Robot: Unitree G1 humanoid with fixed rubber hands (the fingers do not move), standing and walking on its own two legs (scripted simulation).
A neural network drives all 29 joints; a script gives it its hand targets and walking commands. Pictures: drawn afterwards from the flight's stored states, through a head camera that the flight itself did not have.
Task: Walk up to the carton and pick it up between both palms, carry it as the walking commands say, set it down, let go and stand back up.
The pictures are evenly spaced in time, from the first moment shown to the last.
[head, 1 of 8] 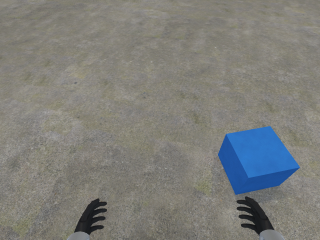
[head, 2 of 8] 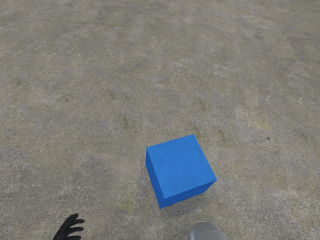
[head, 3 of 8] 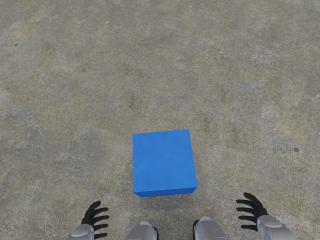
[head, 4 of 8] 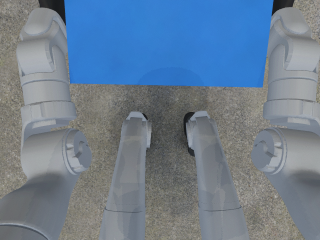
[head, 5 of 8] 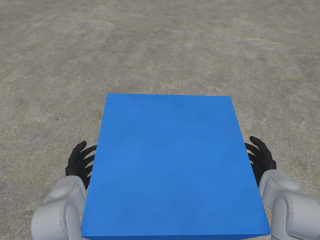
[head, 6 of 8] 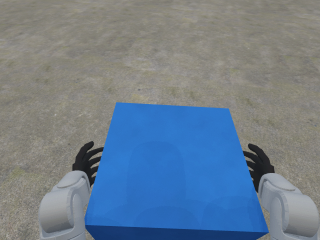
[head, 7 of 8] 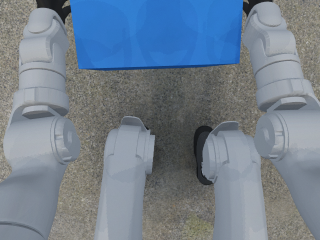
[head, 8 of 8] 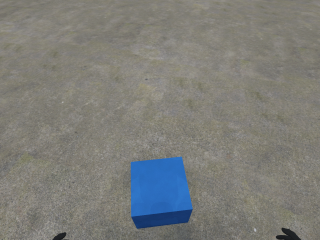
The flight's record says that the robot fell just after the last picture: no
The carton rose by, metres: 0.69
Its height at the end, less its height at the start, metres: +0.00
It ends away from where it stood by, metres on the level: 0.84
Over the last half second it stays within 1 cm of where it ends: yes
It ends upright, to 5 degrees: yes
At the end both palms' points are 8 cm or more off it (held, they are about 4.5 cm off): yes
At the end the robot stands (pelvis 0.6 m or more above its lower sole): yes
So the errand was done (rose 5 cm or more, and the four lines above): yes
